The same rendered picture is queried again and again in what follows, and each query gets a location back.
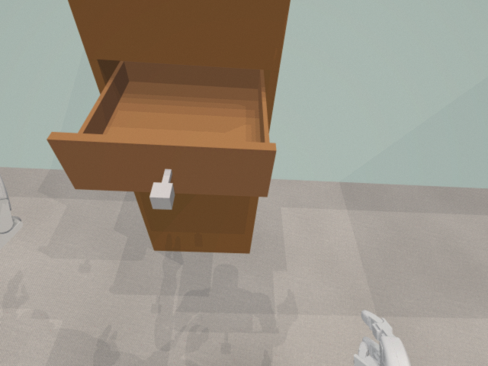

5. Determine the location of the drawer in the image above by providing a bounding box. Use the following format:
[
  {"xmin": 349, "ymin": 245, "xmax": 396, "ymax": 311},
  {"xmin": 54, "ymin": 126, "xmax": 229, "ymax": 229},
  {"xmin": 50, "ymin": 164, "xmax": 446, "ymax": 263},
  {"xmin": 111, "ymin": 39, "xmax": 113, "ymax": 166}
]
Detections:
[{"xmin": 47, "ymin": 61, "xmax": 277, "ymax": 197}]

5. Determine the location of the cabinet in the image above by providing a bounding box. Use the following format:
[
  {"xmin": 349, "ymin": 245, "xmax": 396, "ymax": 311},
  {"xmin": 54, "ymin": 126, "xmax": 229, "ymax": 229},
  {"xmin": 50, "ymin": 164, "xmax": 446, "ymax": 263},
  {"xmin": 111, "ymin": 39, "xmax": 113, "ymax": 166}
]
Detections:
[{"xmin": 68, "ymin": 0, "xmax": 291, "ymax": 254}]

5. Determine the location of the handle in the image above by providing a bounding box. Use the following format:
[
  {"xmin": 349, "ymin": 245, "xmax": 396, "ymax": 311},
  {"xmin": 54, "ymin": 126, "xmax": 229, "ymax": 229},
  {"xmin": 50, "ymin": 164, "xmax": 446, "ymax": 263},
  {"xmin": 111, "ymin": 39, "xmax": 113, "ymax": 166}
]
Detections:
[{"xmin": 149, "ymin": 169, "xmax": 175, "ymax": 210}]

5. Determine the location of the robot right hand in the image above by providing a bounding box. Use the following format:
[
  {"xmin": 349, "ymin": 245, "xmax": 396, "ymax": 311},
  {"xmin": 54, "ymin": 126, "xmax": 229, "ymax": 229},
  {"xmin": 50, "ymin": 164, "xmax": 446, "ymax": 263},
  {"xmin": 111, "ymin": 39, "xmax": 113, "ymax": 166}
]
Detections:
[{"xmin": 354, "ymin": 310, "xmax": 412, "ymax": 366}]

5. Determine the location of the robot left hand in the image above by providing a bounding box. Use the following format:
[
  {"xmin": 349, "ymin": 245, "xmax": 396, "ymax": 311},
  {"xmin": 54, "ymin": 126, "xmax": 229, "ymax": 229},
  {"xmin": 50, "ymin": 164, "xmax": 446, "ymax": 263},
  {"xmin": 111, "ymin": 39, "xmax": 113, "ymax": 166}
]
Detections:
[{"xmin": 0, "ymin": 176, "xmax": 23, "ymax": 249}]

